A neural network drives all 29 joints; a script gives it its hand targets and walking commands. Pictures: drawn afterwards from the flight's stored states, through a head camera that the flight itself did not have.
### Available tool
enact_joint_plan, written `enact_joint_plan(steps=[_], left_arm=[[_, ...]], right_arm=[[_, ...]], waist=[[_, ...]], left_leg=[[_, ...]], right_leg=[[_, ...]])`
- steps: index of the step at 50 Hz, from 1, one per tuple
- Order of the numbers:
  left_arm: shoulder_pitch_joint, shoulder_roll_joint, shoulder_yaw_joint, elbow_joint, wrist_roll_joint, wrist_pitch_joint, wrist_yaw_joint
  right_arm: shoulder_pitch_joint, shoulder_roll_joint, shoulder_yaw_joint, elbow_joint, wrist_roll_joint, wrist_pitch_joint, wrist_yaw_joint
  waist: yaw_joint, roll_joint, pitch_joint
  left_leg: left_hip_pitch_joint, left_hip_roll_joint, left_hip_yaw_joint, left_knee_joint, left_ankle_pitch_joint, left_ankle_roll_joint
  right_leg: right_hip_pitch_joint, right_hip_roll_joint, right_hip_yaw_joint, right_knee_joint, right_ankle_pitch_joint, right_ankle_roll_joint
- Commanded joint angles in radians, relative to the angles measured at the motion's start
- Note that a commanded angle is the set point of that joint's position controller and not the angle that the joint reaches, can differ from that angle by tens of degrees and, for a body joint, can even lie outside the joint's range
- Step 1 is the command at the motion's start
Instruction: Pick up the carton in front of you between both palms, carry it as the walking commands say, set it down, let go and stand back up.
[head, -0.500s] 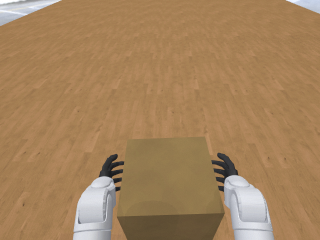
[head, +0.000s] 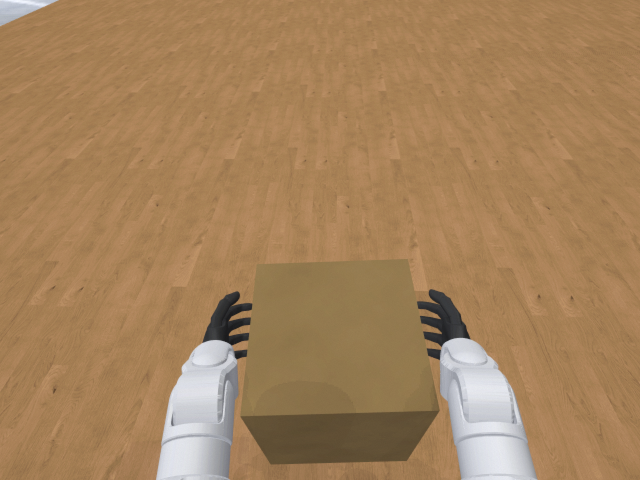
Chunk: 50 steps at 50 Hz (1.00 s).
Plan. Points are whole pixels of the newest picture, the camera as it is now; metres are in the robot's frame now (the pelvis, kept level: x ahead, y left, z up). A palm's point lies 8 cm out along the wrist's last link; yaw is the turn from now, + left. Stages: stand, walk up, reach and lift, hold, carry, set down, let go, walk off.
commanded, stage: carry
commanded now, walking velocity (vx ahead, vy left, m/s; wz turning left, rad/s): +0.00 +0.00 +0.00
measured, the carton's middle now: (335, 367) +0.31 +0.00 -0.05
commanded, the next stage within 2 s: hold in 0.28 s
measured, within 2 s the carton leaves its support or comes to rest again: neither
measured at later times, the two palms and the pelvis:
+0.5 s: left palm (185, 378) +0.25 +0.18 +0.04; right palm (426, 348) +0.29 -0.11 +0.04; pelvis -0.01 -0.01 +0.01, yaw +8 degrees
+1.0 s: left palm (215, 375) +0.25 +0.14 +0.06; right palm (454, 331) +0.31 -0.15 +0.05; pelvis +0.00 -0.07 +0.01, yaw +12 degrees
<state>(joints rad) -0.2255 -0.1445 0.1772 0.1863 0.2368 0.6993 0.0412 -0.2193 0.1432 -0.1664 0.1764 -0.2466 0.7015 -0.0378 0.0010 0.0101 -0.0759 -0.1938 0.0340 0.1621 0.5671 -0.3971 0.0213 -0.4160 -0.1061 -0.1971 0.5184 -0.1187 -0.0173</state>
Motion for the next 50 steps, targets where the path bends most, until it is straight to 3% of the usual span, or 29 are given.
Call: enact_joint_plan(steps=[1, 14, 15, 16, 17, 20, 26, 28, 38, 50], left_arm=[[-0.398, -0.917, -0.569, -0.074, -0.261, -0.012, -0.254], [-0.414, -0.911, -0.579, -0.091, -0.266, -0.008, -0.251], [-0.337, -0.944, -0.537, -0.028, -0.241, -0.03, -0.257], [-0.348, -0.897, -0.507, -0.045, -0.206, -0.062, -0.245], [-0.332, -0.903, -0.498, -0.038, -0.2, -0.072, -0.235], [-0.335, -0.904, -0.489, -0.014, -0.19, -0.086, -0.217], [-0.451, -0.923, -0.558, -0.01, -0.249, -0.082, -0.264], [-0.473, -0.922, -0.553, 0.01, -0.249, -0.079, -0.28], [-0.495, -0.944, -0.476, 0.077, -0.213, -0.081, -0.311], [-0.537, -0.96, -0.414, 0.139, -0.19, -0.082, -0.332]], right_arm=[[-0.404, 0.919, 0.567, -0.072, 0.261, -0.013, 0.245], [-0.42, 0.905, 0.571, -0.094, 0.269, -0.009, 0.242], [-0.328, 0.896, 0.541, -0.1, 0.25, -0.013, 0.243], [-0.368, 0.874, 0.552, -0.16, 0.243, -0.03, 0.243], [-0.371, 0.865, 0.558, -0.151, 0.246, -0.03, 0.244], [-0.41, 0.873, 0.605, -0.157, 0.273, -0.047, 0.255], [-0.38, 0.901, 0.549, -0.08, 0.226, -0.052, 0.247], [-0.382, 0.912, 0.531, -0.049, 0.214, -0.05, 0.248], [-0.48, 0.968, 0.544, -0.002, 0.229, -0.039, 0.282], [-0.526, 0.987, 0.509, 0.054, 0.223, -0.026, 0.307]], waist=[[0.001, -0.009, -0.267], [0.002, -0.004, -0.245], [-0.01, 0.152, -0.085], [0.001, 0.119, -0.126], [0.013, 0.076, -0.135], [0.028, 0.043, -0.174], [-0.034, 0.033, -0.15], [-0.04, 0.032, -0.123], [0.004, -0.011, -0.121], [0.005, -0.035, -0.141]], left_leg=[[-0.039, 0.113, -0.09, -0.104, 0.285, 0.006], [-0.048, 0.119, -0.092, -0.117, 0.266, 0.012], [-0.215, -0.036, -0.313, -0.252, 0.512, 0.018], [-0.18, -0.027, -0.319, -0.233, 0.558, 0.02], [-0.118, -0.045, -0.304, -0.221, 0.629, 0.007], [0.054, -0.077, -0.294, -0.238, 0.631, -0.01], [0.007, -0.089, -0.267, -0.271, 0.442, -0.028], [-0.038, -0.093, -0.259, -0.285, 0.36, -0.026], [-0.161, -0.112, -0.244, -0.307, 0.159, 0.015], [-0.171, -0.117, -0.236, -0.292, 0.108, 0.026]], right_leg=[[0.237, -0.075, 0.091, -0.013, 0.218, -0.007], [0.227, -0.071, 0.086, -0.018, 0.181, -0.001], [0.56, 0.207, 0.225, -0.013, 0.293, -0.027], [0.579, 0.193, 0.258, -0.03, 0.311, -0.021], [0.583, 0.202, 0.266, -0.054, 0.35, -0.018], [0.52, 0.218, 0.261, -0.086, 0.337, 0.017], [0.536, 0.236, 0.244, -0.118, 0.2, 0.014], [0.55, 0.232, 0.241, -0.124, 0.166, 0.015], [0.654, 0.196, 0.253, -0.15, 0.058, 0.032], [0.656, 0.158, 0.29, -0.187, -0.059, 0.046]])
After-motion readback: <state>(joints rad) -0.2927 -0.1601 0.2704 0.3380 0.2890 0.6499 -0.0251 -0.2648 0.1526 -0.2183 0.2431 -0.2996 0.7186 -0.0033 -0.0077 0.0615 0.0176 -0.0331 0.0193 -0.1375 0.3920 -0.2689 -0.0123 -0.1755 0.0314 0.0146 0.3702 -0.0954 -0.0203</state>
